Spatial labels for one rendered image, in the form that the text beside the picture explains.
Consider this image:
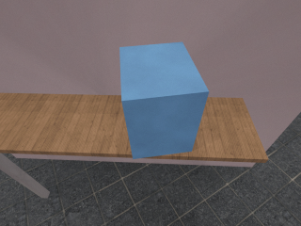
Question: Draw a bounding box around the table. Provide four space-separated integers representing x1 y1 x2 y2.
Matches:
0 92 269 199

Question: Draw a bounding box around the carton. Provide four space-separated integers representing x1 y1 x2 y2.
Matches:
119 41 209 159

